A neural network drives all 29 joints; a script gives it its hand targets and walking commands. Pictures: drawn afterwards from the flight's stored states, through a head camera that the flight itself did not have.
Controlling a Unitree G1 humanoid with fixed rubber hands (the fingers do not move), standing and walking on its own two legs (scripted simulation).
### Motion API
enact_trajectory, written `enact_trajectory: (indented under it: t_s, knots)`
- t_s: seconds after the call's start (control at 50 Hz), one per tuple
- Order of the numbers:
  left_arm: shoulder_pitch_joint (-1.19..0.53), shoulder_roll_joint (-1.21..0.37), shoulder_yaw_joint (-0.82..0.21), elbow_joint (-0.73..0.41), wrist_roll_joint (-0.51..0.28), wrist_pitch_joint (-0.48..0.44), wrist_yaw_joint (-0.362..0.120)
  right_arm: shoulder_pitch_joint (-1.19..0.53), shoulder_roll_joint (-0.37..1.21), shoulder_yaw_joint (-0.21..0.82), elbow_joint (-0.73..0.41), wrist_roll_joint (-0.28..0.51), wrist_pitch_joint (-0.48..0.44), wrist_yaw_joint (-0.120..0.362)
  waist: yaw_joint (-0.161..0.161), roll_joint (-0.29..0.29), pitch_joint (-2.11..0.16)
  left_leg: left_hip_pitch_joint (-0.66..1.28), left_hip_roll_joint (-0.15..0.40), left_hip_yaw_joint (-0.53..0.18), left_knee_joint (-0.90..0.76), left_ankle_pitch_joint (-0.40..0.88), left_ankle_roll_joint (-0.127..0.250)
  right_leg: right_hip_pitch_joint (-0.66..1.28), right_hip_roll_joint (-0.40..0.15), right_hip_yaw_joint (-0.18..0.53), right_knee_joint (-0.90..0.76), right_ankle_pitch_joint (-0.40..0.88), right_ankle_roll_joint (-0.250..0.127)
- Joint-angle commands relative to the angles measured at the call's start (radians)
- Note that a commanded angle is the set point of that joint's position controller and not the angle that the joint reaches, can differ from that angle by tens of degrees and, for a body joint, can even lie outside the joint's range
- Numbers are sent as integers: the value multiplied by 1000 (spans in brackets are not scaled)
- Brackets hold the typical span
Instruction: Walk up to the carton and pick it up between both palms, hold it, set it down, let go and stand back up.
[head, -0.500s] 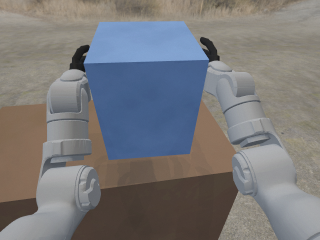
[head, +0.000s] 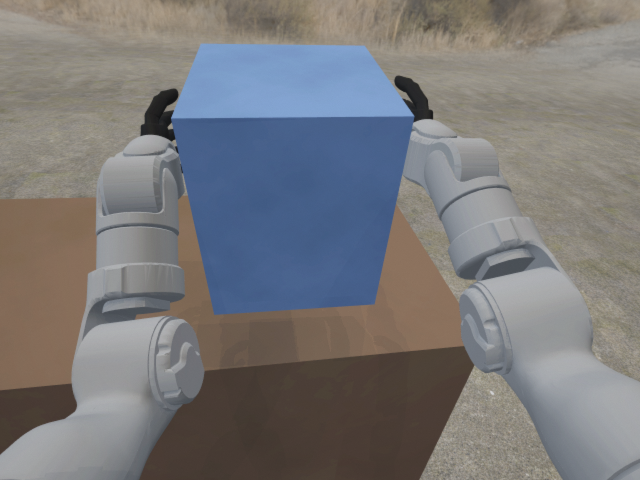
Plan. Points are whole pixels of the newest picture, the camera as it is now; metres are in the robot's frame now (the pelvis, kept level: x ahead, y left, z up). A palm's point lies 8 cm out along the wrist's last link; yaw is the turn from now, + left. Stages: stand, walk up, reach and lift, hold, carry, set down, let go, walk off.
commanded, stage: hold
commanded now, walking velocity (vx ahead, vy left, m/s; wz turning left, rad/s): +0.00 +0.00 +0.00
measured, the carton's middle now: (290, 178) +0.39 +0.02 +0.26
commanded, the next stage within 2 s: none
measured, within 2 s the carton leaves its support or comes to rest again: neither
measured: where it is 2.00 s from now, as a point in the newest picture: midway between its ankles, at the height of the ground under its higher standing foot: outside the picture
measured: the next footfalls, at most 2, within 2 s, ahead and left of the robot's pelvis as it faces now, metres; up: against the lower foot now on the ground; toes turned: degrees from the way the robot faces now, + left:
none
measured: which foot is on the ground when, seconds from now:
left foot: down 0.00-1.00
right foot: down 0.00-1.00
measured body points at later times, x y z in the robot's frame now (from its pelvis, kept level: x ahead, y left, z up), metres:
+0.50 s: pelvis -0.01 +0.00 +0.00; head -0.10 +0.00 +0.44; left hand +0.37 +0.15 +0.30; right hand +0.37 -0.15 +0.31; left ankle +0.05 +0.14 -0.75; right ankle +0.01 -0.11 -0.75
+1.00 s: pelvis +0.01 +0.00 +0.00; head -0.07 +0.02 +0.44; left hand +0.40 +0.16 +0.29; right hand +0.41 -0.14 +0.31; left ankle +0.05 +0.14 -0.75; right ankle +0.01 -0.11 -0.75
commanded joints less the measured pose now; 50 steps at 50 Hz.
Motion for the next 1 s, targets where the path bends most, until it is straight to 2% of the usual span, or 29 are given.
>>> enact_trajectory:
  t_s: [0.0,0.04,0.06,0.12,0.14,0.18,0.22,0.26,0.3,0.36,0.4,0.44,0.48,0.52,0.54,0.56,0.58,0.6,0.62,0.64,0.68,0.74,0.8,0.82,0.84,0.86,0.9,0.96,0.98]
  knots:
    - [-765,-636,-467,-179,-216,-80,-155,-695,622,164,-367,169,-20,103,-69,134,-398,184,-47,14,30,100,-32,42,48,52,-119,207,67]
    - [-774,-649,-499,-262,-234,-74,-154,-726,636,222,-484,207,-14,84,-62,130,-485,239,-54,4,58,211,-28,69,57,48,-100,315,81]
    - [-752,-639,-510,-285,-238,-67,-156,-690,639,246,-491,232,-2,76,-63,146,-492,254,-58,2,69,258,-29,83,59,49,-93,382,86]
    - [-719,-617,-501,-357,-219,-46,-161,-645,660,300,-539,260,31,59,-53,131,-514,281,-66,-4,81,352,-29,137,65,38,-67,509,99]
    - [-687,-613,-502,-364,-211,-34,-162,-643,638,307,-570,273,40,59,-50,141,-512,294,-63,-5,90,366,-32,124,61,42,-65,532,101]
    - [-637,-591,-464,-360,-190,-16,-170,-633,638,331,-588,274,61,51,-37,101,-474,266,-66,-5,75,349,-17,156,63,38,-61,548,108]
    - [-635,-584,-453,-400,-185,-5,-177,-607,634,340,-598,272,78,46,-46,87,-458,271,-67,-7,62,323,-14,150,61,28,-60,547,113]
    - [-650,-555,-416,-371,-185,-5,-183,-610,649,343,-574,266,97,47,-32,32,-422,259,-65,-7,49,269,-2,131,62,33,-67,494,112]
    - [-630,-555,-421,-350,-181,-1,-191,-623,651,344,-618,259,93,45,-36,22,-423,252,-67,-5,47,240,1,125,57,41,-75,463,111]
    - [-701,-562,-414,-325,-199,-16,-184,-708,672,339,-608,250,88,53,-5,6,-437,232,-62,-3,27,166,14,79,66,39,-88,340,102]
    - [-761,-546,-390,-265,-194,-24,-178,-742,679,291,-537,230,84,68,11,12,-379,200,-65,5,11,72,23,0,57,45,-110,196,95]
    - [-781,-525,-352,-225,-164,-32,-173,-746,696,273,-478,202,80,81,27,-14,-345,173,-64,11,0,22,40,-18,57,43,-120,95,90]
    - [-830,-522,-311,-143,-148,-44,-169,-755,668,175,-339,151,73,106,16,9,-276,135,-55,15,-25,-86,39,-108,56,42,-138,-102,66]
    - [-835,-507,-301,-51,-141,-48,-168,-801,648,142,-302,105,51,125,20,-8,-240,103,-48,25,-30,-150,44,-138,56,41,-152,-203,56]
    - [-869,-523,-303,-38,-151,-56,-171,-793,641,112,-261,92,47,135,0,17,-239,74,-45,25,-43,-195,40,-127,56,47,-151,-246,49]
    - [-884,-526,-305,-4,-157,-66,-168,-821,641,96,-236,86,33,143,5,26,-220,57,-41,27,-48,-208,39,-146,57,46,-151,-265,45]
    - [-873,-553,-327,3,-178,-76,-169,-846,645,97,-262,85,14,146,-5,18,-265,59,-37,22,-44,-203,38,-128,61,47,-146,-235,43]
    - [-920,-585,-359,-24,-196,-92,-161,-883,655,96,-287,89,-5,149,-6,51,-312,62,-36,20,-38,-191,26,-114,60,46,-136,-205,42]
    - [-928,-607,-387,-50,-209,-98,-155,-852,667,90,-290,101,-13,148,-28,74,-340,81,-38,15,-26,-165,19,-101,53,54,-130,-152,46]
    - [-938,-609,-380,-43,-209,-104,-150,-872,667,84,-289,108,-18,147,-17,94,-344,78,-36,12,-25,-154,12,-99,52,54,-131,-139,48]
    - [-976,-621,-410,-21,-222,-119,-141,-890,648,52,-241,90,-35,152,-38,122,-361,68,-34,8,-16,-165,2,-116,50,59,-129,-140,37]
    - [-899,-618,-377,6,-183,-108,-140,-838,624,48,-203,84,-38,150,-35,129,-309,65,-32,10,-26,-155,1,-85,49,50,-132,-102,44]
    - [-847,-628,-404,-82,-178,-102,-145,-745,623,95,-205,115,-28,135,-40,134,-348,119,-37,14,-12,-46,-15,-38,53,44,-127,20,50]
    - [-841,-616,-399,-84,-178,-99,-146,-766,620,92,-215,122,-30,130,-29,137,-331,127,-37,15,-8,-20,-17,-42,52,43,-130,36,52]
    - [-813,-636,-432,-116,-183,-95,-147,-728,596,108,-234,139,-28,126,-52,159,-356,148,-33,5,-2,12,-32,-26,57,44,-123,85,48]
    - [-798,-642,-449,-160,-195,-88,-152,-731,625,156,-307,167,-23,114,-43,148,-389,170,-40,9,15,78,-30,16,58,45,-115,153,59]
    - [-764,-657,-505,-264,-234,-79,-151,-700,636,221,-448,218,-15,92,-68,151,-507,249,-50,4,60,260,-44,89,66,40,-94,353,74]
    - [-728,-625,-514,-368,-230,-56,-162,-637,657,299,-550,272,21,62,-60,148,-554,288,-70,-2,99,398,-36,161,64,42,-64,542,103]
    - [-675,-606,-477,-344,-200,-40,-160,-650,640,322,-560,285,34,60,-35,122,-507,283,-70,-4,92,398,-25,158,69,37,-64,549,106]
